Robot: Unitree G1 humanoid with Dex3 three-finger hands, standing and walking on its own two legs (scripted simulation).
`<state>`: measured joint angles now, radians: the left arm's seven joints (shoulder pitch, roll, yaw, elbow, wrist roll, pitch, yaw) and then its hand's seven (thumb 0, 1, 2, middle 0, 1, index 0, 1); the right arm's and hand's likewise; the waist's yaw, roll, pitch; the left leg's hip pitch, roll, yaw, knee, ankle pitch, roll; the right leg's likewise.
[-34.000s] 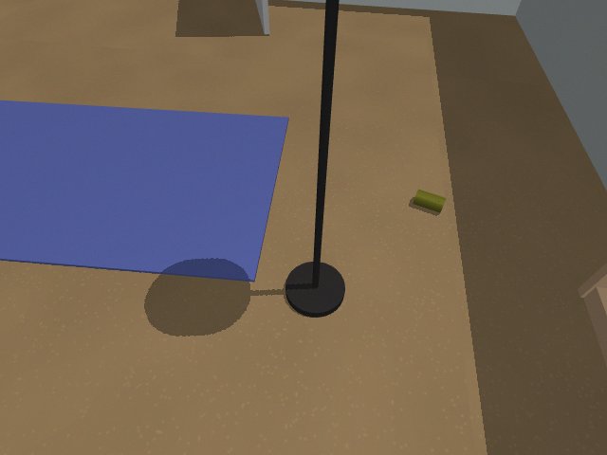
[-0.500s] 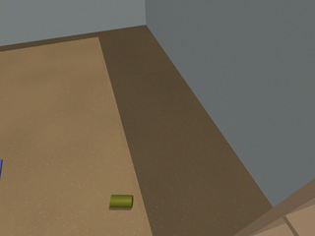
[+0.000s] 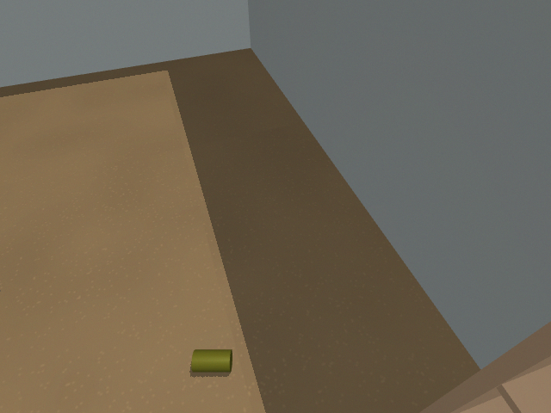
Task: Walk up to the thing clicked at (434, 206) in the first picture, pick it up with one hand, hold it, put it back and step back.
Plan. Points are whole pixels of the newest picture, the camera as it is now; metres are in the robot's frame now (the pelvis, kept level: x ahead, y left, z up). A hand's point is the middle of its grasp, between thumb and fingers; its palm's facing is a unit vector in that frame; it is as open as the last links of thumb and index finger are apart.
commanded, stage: stand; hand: left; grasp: from above
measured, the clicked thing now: (212, 360) +0.43 +0.24 -0.75
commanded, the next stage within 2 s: step back in 0.86 s
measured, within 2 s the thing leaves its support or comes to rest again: neither
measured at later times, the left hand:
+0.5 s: hand out of the picture +0.04 +0.24 -0.16, palm faces +0.02 -0.94 -0.34, open 7.3 cm
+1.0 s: hand out of the picture +0.09 +0.26 -0.16, palm faces +0.03 -0.94 -0.35, open 7.3 cm
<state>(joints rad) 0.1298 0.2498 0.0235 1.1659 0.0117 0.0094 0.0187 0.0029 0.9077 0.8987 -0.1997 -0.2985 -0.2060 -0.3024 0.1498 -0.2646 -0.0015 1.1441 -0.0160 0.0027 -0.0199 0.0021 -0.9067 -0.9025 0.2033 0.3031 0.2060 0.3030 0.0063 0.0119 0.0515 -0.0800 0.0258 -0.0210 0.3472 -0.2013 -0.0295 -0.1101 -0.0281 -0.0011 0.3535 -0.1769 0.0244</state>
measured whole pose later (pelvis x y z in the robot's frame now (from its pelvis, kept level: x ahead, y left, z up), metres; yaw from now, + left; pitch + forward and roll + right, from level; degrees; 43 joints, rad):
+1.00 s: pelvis -0.02 +0.00 -0.01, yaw +0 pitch -2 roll +0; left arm 0.06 0.35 0.05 1.05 -0.01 0.02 0.01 0.00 0.91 0.90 -0.20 -0.30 -0.21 -0.30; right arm 0.08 -0.36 -0.03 1.06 0.01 0.03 0.01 0.00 -0.91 -0.90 0.20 0.30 0.21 0.30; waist -0.01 0.01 0.12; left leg -0.22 0.03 -0.02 0.51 -0.25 -0.01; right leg -0.23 -0.02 0.00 0.46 -0.20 0.01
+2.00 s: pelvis -0.23 +0.03 -0.02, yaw -1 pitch -3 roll +0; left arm 0.11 0.39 0.08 0.80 0.01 0.08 0.02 0.00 0.91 0.90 -0.20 -0.30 -0.21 -0.30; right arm 0.16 -0.36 -0.04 0.88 -0.03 0.02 0.00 0.00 -0.90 -0.90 0.21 0.30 0.21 0.30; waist 0.00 -0.05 0.18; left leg -0.28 -0.03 -0.03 0.63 -0.31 0.03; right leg -0.47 0.08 0.13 1.01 -0.51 -0.02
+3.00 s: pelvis -0.58 -0.01 -0.03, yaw -3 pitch -3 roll -2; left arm 0.19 0.36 0.06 0.90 0.03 0.03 0.01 0.00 0.91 0.90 -0.20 -0.30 -0.21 -0.30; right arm 0.06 -0.40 -0.05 0.84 -0.02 0.07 -0.01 0.00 -0.90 -0.90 0.21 0.30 0.21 0.30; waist 0.03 0.08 0.16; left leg -0.47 0.06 -0.07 0.75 -0.31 0.00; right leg -0.23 0.06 0.01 0.66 -0.38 -0.01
